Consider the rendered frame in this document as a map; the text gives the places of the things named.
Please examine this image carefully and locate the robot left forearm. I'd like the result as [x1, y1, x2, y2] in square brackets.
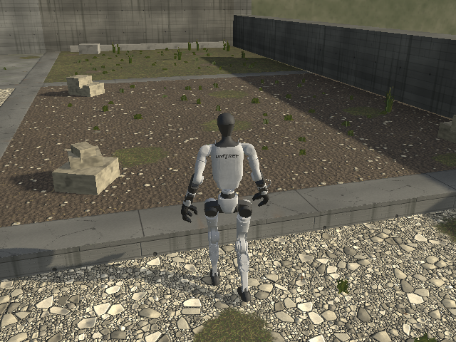
[183, 174, 199, 207]

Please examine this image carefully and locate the humanoid robot head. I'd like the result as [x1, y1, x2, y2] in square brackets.
[215, 113, 239, 147]

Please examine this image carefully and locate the right robot upper arm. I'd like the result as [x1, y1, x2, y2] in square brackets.
[242, 143, 262, 182]

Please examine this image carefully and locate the robot right forearm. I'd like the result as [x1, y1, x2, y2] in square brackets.
[255, 170, 268, 195]

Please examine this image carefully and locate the left robot upper arm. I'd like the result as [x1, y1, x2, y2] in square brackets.
[192, 144, 212, 185]

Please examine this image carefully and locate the robot right thigh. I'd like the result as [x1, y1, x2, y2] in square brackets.
[235, 199, 252, 254]

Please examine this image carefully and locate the right robot hand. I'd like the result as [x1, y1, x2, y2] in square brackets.
[252, 193, 269, 207]

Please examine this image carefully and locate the left robot hand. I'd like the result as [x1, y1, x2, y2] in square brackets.
[181, 204, 197, 223]

